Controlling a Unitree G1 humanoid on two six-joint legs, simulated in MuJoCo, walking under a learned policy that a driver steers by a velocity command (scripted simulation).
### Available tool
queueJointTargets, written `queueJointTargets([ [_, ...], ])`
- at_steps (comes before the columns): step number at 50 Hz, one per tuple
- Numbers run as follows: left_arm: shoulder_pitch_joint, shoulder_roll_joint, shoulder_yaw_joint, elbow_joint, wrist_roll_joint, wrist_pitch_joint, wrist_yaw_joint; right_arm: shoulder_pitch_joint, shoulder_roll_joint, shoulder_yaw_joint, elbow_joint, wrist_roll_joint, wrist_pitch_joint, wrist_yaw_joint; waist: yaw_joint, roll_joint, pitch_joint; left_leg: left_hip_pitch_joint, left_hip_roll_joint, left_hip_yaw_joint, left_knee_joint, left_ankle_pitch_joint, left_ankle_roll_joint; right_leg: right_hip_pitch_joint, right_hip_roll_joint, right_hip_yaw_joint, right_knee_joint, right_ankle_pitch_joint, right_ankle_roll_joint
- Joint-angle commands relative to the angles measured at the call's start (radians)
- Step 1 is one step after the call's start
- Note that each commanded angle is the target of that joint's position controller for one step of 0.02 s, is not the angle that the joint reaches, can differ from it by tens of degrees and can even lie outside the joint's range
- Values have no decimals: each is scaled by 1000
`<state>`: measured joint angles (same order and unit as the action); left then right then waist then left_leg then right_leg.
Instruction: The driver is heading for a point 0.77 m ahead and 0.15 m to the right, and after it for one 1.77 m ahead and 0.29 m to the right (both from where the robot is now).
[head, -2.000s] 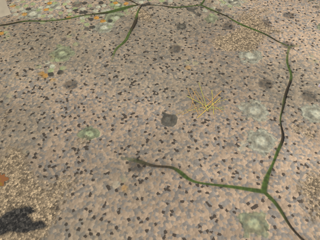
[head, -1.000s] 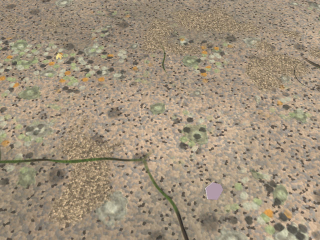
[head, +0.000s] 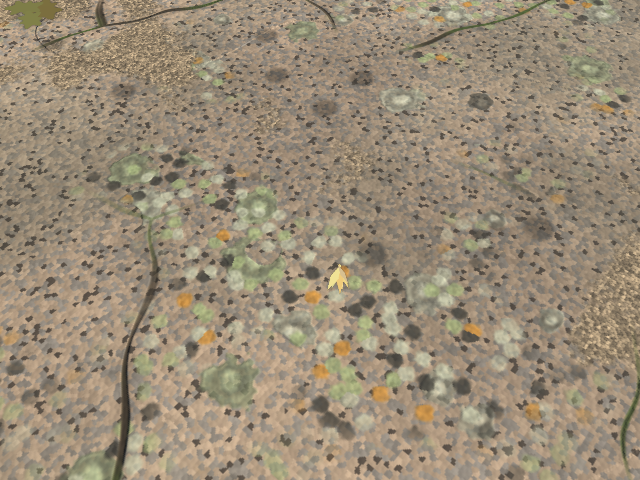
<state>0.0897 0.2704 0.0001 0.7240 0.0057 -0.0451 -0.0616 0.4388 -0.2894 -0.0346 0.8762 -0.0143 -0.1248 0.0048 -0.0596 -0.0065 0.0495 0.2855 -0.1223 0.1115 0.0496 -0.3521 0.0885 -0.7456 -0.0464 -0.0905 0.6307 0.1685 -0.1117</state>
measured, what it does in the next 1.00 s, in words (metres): walks ahead: right foot, then left foot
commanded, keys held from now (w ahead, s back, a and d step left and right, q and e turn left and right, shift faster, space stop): w+e+shift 0.30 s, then w+shift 0.40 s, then w+q+shift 0.06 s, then q+shift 0.24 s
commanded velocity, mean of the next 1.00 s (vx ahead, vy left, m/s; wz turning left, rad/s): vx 0.91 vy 0.00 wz -0.28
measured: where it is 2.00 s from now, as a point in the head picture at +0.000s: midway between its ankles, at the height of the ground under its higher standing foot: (394, 176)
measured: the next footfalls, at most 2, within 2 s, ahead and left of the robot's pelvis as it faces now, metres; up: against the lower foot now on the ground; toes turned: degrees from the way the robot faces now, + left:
right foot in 0.08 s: +0.28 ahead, -0.06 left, +0.00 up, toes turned -6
left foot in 0.50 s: +0.74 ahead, -0.01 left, +0.00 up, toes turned -22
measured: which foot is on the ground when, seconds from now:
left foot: down 0.00-0.08, up 0.10-0.48, down 0.50-0.90, up 0.92-1.00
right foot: up 0.00-0.06, down 0.08-0.52, up 0.54-0.90, down 0.92-1.00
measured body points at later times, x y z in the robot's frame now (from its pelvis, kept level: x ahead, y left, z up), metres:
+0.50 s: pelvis +0.50 -0.06 +0.00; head +0.53 -0.08 +0.45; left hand +0.55 +0.24 -0.12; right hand +0.69 -0.33 -0.06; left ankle +0.71 +0.00 -0.72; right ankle +0.25 -0.06 -0.71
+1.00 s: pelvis +0.92 -0.23 +0.00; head +0.96 -0.25 +0.45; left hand +1.22 -0.10 -0.07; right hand +0.81 -0.47 -0.13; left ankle +0.79 -0.03 -0.61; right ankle +0.99 -0.36 -0.72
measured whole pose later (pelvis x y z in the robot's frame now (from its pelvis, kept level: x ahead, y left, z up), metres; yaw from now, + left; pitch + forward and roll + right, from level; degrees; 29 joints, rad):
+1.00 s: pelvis +0.92 -0.23 +0.00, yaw -15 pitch +3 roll +1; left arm -0.01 0.24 -0.02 0.65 0.03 -0.08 -0.01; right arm 0.46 -0.25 -0.04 0.86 0.04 -0.06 -0.01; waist -0.10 0.00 0.05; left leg -0.28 -0.04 -0.11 1.19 -0.56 -0.04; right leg -0.51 -0.03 -0.03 0.61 -0.15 -0.02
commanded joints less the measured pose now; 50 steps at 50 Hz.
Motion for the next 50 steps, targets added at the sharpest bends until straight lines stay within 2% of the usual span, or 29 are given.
queueJointTargets([
  [1,65,111,33,-20,8,-4,2,-32,-191,-40,-52,-23,10,-40,109,123,-65,-99,284,68,236,1471,-62,324,141,-93,-1,-106,-40],
  [3,438,190,74,88,3,4,18,-123,-232,-55,-82,-51,54,-57,295,137,-210,-168,306,67,749,1549,-63,631,176,-52,0,-291,-93],
  [4,587,233,104,121,7,12,34,-179,-228,-56,-93,-47,57,-52,381,72,-226,-356,224,88,1177,1188,-55,808,124,56,-51,-392,-150],
  [5,482,319,132,113,15,34,43,-135,-47,-16,-166,-27,27,-23,190,-322,-220,-947,5,4,1620,-82,-130,1130,-110,532,-55,-360,-303],
  [6,407,324,137,69,5,33,36,-140,-73,8,-223,-17,2,-17,185,-186,-358,-1129,22,-205,1686,-105,-109,1198,-207,909,-274,-537,-412],
  [7,380,257,128,61,7,27,44,-224,-104,14,-233,-23,-15,-14,186,-4,-233,-1147,95,-248,1572,-12,-84,1069,-205,879,-369,-612,-355],
  [8,362,185,111,85,7,26,48,-238,-105,18,-239,-23,-24,-7,120,95,-100,-1091,145,-233,1421,43,-71,867,-173,789,-406,-574,-293],
  [11,309,154,89,86,3,-8,58,-242,-81,37,-253,-68,40,-1,20,93,19,-946,210,-200,1225,7,-111,524,-33,575,-438,-431,-231],
  [15,317,190,104,70,-5,-34,51,-451,-59,60,-348,-46,59,18,72,19,87,-845,219,-112,832,229,-155,331,59,468,-511,-257,-200],
  [18,395,179,106,97,-25,-42,42,-523,-29,70,-360,-28,49,25,154,-15,39,-754,178,-65,599,509,-125,450,57,419,-506,13,-127],
  [21,426,187,106,122,-16,-47,54,-554,-49,60,-366,-27,40,19,180,-32,7,-745,148,-63,473,519,-76,670,10,403,-444,235,-94],
  [23,417,233,113,128,-3,-49,65,-446,-105,32,-337,-30,34,5,121,-66,-85,-623,85,-57,445,386,-40,794,-21,398,-269,550,-57],
  [25,322,262,117,115,24,-48,67,-84,-185,-12,-236,-14,31,-24,-89,-75,-250,-264,130,-98,469,249,-2,695,-1,358,141,526,-28],
  [26,298,164,92,88,36,-56,71,140,-248,-37,-196,-36,34,-45,-165,36,-380,-32,315,-303,524,-70,22,518,48,293,498,178,-31],
  [27,458,51,61,48,-31,-59,55,70,-324,-60,-182,-48,38,-28,-8,456,-500,169,561,-962,293,-220,183,183,221,220,822,-589,30],
  [28,381,124,56,76,0,-51,69,-27,-220,-57,-206,-39,44,-10,-26,217,-358,91,512,-974,250,-321,192,21,124,232,854,-542,4],
  [30,173,129,53,34,20,-47,52,-74,-101,-35,-168,-37,36,0,-24,-29,-127,-182,427,-663,226,-99,159,16,56,221,744,-451,5],
  [33,122,65,31,-17,40,-21,25,-12,-51,-16,-80,-26,15,-2,45,54,-38,-346,353,-487,165,64,120,29,20,233,636,-502,17],
  [37,-65,65,3,-126,57,-21,3,-17,-86,-21,-51,5,-2,3,80,72,69,-484,289,-322,23,207,118,5,-47,132,320,-343,56],
  [39,-134,31,-20,-144,41,-36,-16,-24,-103,-29,-50,14,-3,6,69,43,96,-623,232,-235,-18,408,94,242,-11,65,61,-155,69],
  [41,-130,27,-21,-133,33,-46,-11,29,-157,-42,-23,25,-3,10,62,51,71,-583,252,-239,11,718,78,395,47,37,-21,-39,73],
  [43,-58,84,-1,-100,51,-53,16,69,-179,-48,2,30,0,9,80,51,-19,-438,231,-227,189,977,32,503,104,29,-86,-45,57],
  [44,73,109,12,-56,61,-59,33,57,-199,-53,2,34,8,3,141,73,-90,-434,204,-221,372,1021,0,651,120,40,-124,-28,47],
  [45,172,185,59,-68,3,-69,58,-5,-201,-52,-40,75,18,-8,253,127,-184,-547,199,-273,589,866,-51,851,4,179,-140,99,39],
  [46,320,269,74,-38,14,-59,79,-40,-111,-28,-87,37,23,-17,288,5,-366,-695,104,-218,910,358,-100,1103,-214,320,-20,424,10],
  [47,312,261,56,-55,67,-52,71,181,10,-1,-80,36,29,-17,158,-271,-587,-879,30,-282,1293,-355,-120,1302,-489,602,30,838,-134],
  [48,267,229,63,-84,41,-32,66,197,-83,-20,-84,48,38,-19,160,-238,-639,-915,71,-310,1410,-344,-144,1254,-463,605,-15,798,-191],
  [49,184,181,63,-89,16,-24,67,110,-105,-32,-119,71,51,-29,139,-201,-504,-1022,131,-238,1401,-260,-152,1125,-429,510,-88,535,-187],
  [50,124,123,53,-78,-3,-22,70,35,-109,-40,-126,61,69,-43,117,-105,-338,-1044,175,-183,1358,-175,-162,945,-354,417,-154,408,-155],
])
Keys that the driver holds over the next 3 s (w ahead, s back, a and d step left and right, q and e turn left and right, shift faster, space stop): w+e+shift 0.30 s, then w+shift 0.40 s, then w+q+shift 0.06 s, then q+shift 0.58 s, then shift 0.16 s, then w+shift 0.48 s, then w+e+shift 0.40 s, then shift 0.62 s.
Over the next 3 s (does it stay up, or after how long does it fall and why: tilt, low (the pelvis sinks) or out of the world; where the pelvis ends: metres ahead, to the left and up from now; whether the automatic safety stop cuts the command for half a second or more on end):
stays up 1.89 -0.20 0.02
